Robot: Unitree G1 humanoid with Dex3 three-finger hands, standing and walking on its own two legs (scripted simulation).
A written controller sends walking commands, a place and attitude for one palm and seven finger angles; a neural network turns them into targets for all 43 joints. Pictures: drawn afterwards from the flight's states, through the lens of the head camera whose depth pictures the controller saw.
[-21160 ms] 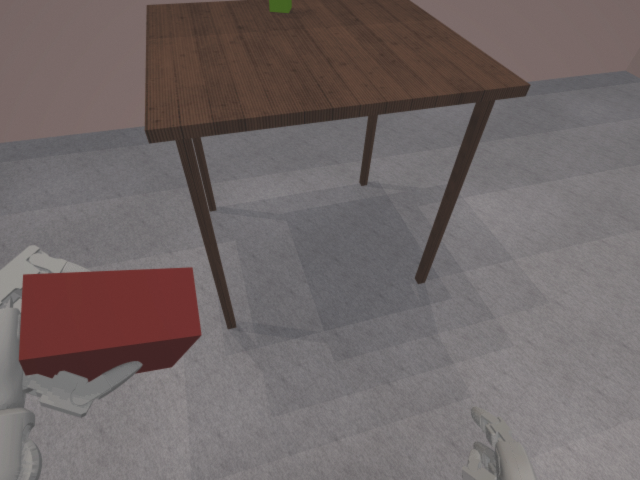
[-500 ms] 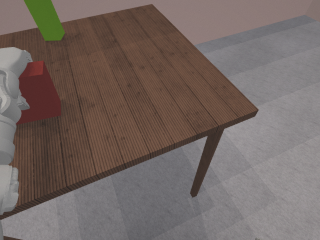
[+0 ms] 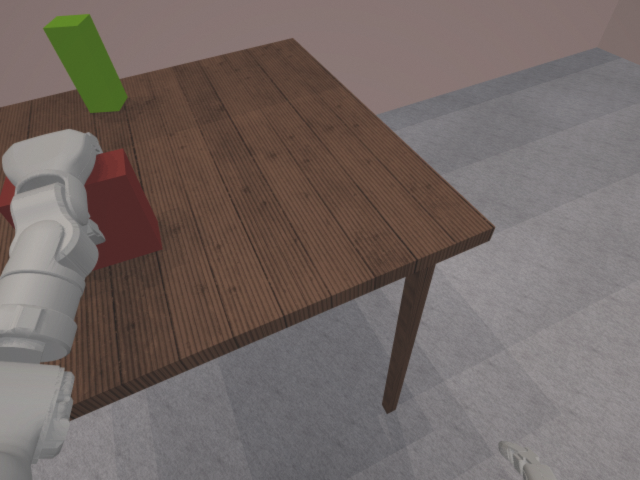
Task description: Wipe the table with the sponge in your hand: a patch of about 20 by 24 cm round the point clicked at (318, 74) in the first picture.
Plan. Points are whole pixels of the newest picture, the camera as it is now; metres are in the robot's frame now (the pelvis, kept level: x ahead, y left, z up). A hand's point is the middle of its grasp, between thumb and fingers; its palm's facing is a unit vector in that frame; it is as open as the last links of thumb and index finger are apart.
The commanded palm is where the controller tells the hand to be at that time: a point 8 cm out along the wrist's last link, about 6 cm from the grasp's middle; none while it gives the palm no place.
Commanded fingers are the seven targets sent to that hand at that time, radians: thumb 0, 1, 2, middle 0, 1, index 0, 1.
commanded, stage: wipe back along the middle lane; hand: left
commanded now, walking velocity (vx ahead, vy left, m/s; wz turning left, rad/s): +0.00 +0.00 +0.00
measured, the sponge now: (98, 227) +0.39 +0.33 +0.12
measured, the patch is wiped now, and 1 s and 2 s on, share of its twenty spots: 0.60 0.80 0.80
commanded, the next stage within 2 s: slide across to the third lane in 1.42 s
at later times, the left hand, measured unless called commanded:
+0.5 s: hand (71, 224) +0.35 +0.32 +0.16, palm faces +0.04 +0.00 -1.00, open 10.5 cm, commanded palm +0.31 +0.31 +0.20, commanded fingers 0.00 0.10 1.30 -1.20 -1.60 -1.20 -1.60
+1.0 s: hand (77, 247) +0.32 +0.29 +0.16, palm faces +0.12 -0.01 -0.99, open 10.5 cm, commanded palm +0.27 +0.28 +0.19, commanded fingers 0.00 0.10 1.30 -1.20 -1.60 -1.20 -1.60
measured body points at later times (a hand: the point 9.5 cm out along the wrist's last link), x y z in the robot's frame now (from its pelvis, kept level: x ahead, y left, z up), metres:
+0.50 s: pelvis -0.01 -0.01 +0.00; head -0.01 -0.05 +0.45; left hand +0.34 +0.31 +0.22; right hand +0.17 -0.26 -0.11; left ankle +0.01 +0.09 -0.73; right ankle -0.06 -0.11 -0.73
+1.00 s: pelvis +0.00 +0.00 +0.00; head -0.01 -0.05 +0.45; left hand +0.31 +0.29 +0.22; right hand +0.22 -0.22 -0.10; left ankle +0.01 +0.09 -0.73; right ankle -0.06 -0.11 -0.73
